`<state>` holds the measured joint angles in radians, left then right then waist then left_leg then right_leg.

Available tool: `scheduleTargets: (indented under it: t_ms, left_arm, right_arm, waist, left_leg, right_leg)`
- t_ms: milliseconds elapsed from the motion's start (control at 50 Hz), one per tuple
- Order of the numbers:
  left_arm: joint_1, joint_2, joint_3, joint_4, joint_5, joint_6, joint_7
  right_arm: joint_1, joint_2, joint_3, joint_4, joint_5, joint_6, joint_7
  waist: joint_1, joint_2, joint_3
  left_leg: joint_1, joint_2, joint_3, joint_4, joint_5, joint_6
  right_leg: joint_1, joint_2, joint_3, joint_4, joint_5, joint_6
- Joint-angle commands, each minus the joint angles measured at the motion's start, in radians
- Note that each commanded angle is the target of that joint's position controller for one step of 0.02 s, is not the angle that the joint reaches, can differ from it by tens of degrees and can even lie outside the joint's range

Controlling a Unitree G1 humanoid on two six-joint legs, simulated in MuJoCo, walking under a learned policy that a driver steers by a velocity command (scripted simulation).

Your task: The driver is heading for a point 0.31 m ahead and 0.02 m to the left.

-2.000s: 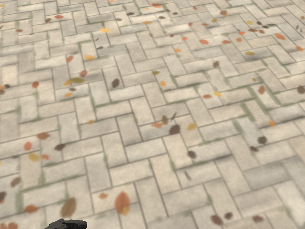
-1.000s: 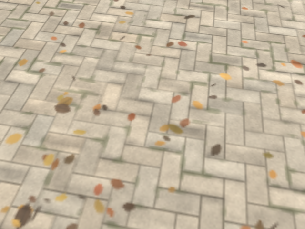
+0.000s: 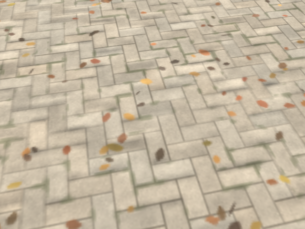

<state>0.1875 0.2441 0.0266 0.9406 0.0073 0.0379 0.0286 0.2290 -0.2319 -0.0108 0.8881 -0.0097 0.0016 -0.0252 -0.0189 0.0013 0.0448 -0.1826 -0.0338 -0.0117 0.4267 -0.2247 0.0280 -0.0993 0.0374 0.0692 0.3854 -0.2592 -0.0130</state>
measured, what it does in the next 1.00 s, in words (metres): stands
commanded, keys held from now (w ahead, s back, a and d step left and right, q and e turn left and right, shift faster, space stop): no key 0.90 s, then w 0.10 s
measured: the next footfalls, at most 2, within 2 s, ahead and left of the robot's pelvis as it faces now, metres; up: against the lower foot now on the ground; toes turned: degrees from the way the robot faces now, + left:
right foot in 1.58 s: +0.32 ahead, -0.03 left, +0.00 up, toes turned -2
left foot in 1.88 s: +0.27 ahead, +0.16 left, +0.00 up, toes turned +1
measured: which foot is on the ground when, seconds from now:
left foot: down 0.00-1.00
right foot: down 0.00-1.00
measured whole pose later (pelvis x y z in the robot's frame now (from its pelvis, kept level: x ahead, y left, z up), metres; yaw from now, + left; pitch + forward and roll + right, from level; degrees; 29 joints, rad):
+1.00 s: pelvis +0.00 -0.02 +0.00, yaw +0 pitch -1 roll +0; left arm 0.31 0.17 -0.01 1.15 0.01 0.00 0.04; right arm 0.30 -0.17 0.00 1.16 -0.02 0.01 -0.03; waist 0.00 0.00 0.01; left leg -0.21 -0.02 -0.03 0.47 -0.28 0.02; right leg -0.12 0.06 0.05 0.42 -0.29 -0.05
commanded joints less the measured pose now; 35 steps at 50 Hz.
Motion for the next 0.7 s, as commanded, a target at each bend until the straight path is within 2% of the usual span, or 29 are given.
scheduleTargets:
  t_ms: [20,60,140,320,700]
  left_arm:
    - [-0.011,0.103,0.009,-0.013,0.003,-0.029,-0.001]
    - [0.015,0.107,0.005,0.022,0.001,-0.034,0.007]
    - [0.016,0.097,-0.004,0.060,0.001,-0.036,0.010]
    - [0.041,0.084,-0.018,0.125,0.000,-0.043,0.011]
    - [0.129,0.028,-0.034,0.191,0.001,-0.046,0.015]
  right_arm:
    - [0.002,-0.128,-0.031,-0.007,-0.002,-0.002,-0.005]
    - [0.009,-0.125,-0.032,0.014,-0.003,0.003,0.000]
    - [0.026,-0.103,-0.024,0.075,-0.002,0.005,-0.001]
    - [0.037,-0.084,-0.012,0.164,-0.002,0.006,-0.003]
    - [0.085,-0.038,0.007,0.249,-0.001,0.003,-0.012]
  waist:
    - [0.014,-0.068,-0.032]
    - [0.010,-0.084,-0.019]
    - [0.006,-0.044,0.008]
    - [0.007,-0.009,0.018]
    - [0.011,-0.003,0.024]
  left_leg:
    - [0.057,0.086,-0.096,-0.086,0.151,0.017]
    - [0.076,0.099,-0.099,-0.081,0.190,0.021]
    - [0.066,0.098,-0.098,-0.100,0.144,0.010]
    - [0.063,0.103,-0.099,-0.107,0.118,0.001]
    - [0.032,0.108,-0.098,-0.090,0.116,0.002]
  right_leg:
    - [-0.023,-0.137,0.109,-0.059,0.255,-0.046]
    - [-0.045,-0.123,0.104,-0.079,0.227,-0.039]
    - [-0.063,-0.121,0.106,-0.099,0.157,-0.042]
    - [-0.089,-0.113,0.106,-0.119,0.091,-0.049]
    - [-0.095,-0.099,0.085,-0.095,0.117,-0.050]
